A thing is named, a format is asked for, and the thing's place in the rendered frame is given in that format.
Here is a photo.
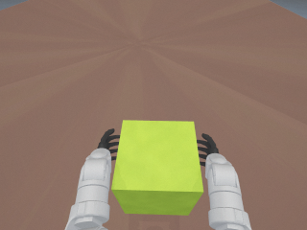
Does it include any carton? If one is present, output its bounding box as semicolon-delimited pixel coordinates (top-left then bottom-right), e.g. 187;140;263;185
111;120;204;216

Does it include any right robot forearm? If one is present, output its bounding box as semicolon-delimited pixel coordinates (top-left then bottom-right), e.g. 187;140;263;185
205;153;252;230

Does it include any left robot forearm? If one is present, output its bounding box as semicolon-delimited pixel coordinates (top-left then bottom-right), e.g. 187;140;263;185
64;148;111;230

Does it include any right robot hand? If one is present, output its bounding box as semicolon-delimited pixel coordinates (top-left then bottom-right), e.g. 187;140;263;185
197;133;219;167

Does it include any left robot hand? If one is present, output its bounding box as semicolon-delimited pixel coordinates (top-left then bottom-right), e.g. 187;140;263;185
97;128;121;161

